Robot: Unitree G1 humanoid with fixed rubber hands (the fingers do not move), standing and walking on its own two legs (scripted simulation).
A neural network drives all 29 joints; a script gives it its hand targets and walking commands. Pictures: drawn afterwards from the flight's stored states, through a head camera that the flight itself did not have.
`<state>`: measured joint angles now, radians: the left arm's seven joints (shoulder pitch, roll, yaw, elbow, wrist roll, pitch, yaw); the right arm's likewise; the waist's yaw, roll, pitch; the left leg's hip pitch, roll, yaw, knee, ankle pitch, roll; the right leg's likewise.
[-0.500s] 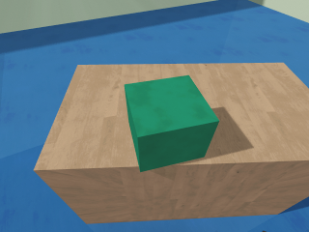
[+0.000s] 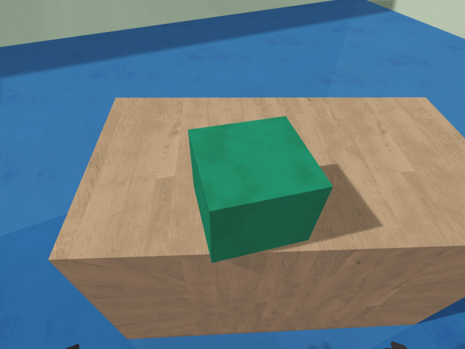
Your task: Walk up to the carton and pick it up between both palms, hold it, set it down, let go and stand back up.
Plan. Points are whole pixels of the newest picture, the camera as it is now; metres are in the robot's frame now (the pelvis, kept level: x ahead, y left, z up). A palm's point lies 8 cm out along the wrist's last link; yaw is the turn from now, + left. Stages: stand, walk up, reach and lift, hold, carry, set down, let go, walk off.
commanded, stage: walk up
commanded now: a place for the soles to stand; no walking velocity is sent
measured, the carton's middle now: (250, 186) +0.45 -0.04 +0.01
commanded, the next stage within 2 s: reach and lift in 0.02 s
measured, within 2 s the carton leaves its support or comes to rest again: neither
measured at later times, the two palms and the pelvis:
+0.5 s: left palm out of the picture +0.16 +0.24 -0.04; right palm out of the picture +0.13 -0.30 -0.06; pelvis -0.01 -0.02 +0.02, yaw -2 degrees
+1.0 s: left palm (86, 344) +0.17 +0.22 -0.01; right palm (402, 346) +0.16 -0.27 -0.02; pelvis +0.00 -0.01 +0.03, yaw -2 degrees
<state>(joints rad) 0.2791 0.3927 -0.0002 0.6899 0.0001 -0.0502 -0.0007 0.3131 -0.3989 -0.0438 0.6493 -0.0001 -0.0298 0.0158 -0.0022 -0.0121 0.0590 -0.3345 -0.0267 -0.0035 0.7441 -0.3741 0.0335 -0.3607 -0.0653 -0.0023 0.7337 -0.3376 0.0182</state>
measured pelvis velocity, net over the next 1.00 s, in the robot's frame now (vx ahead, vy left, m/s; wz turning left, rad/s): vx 0.00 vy -0.01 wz -0.03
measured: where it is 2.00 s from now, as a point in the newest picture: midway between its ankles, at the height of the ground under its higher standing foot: outside the picture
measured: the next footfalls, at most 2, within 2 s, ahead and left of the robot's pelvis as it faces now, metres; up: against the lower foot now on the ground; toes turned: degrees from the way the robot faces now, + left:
none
